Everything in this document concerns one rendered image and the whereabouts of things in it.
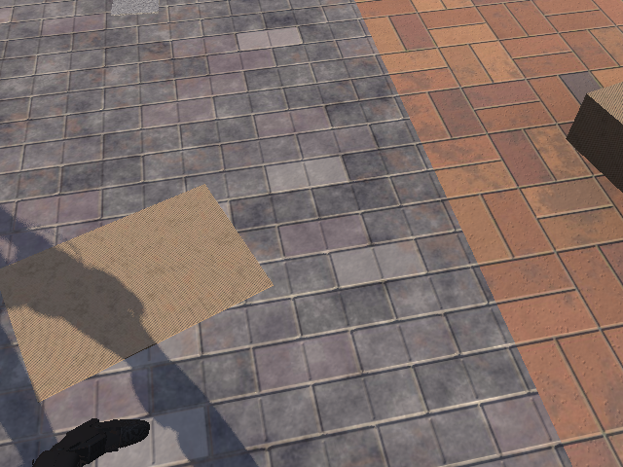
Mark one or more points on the robot left hand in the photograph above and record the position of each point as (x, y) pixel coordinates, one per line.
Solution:
(89, 441)

